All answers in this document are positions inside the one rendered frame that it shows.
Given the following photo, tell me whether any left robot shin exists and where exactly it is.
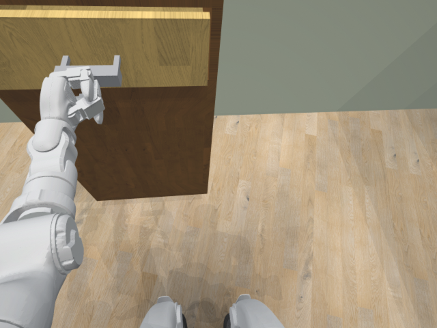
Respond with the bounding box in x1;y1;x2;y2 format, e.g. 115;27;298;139
157;296;175;304

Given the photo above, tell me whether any robot left hand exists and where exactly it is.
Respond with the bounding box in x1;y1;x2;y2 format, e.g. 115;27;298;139
40;66;105;131

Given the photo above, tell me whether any cabinet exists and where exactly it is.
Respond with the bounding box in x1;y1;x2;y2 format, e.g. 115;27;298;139
0;0;224;201

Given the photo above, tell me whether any left robot forearm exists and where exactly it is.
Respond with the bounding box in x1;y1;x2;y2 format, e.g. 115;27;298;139
0;119;78;225

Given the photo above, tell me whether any left robot thigh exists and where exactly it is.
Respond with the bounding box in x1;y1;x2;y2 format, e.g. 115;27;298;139
140;301;183;328

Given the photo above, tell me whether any robot left upper arm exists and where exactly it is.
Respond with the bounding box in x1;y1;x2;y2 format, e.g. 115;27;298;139
0;213;84;328

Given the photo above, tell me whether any handle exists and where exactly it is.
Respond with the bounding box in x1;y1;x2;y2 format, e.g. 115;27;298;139
54;55;122;87

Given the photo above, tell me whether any drawer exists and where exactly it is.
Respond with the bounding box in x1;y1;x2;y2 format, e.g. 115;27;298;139
0;5;210;90

